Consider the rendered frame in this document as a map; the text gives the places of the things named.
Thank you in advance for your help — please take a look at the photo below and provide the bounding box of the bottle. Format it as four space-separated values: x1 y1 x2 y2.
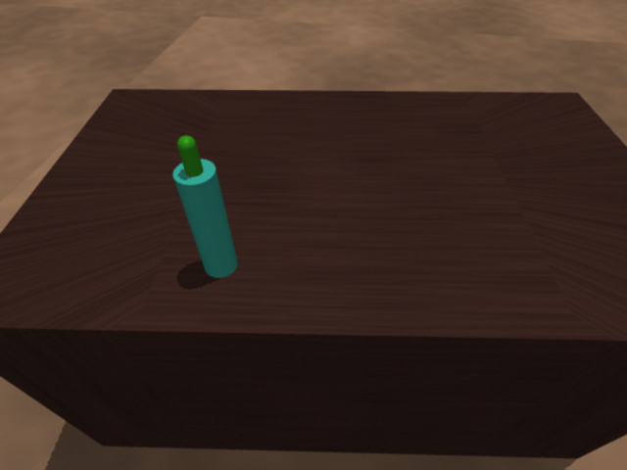
173 135 237 278

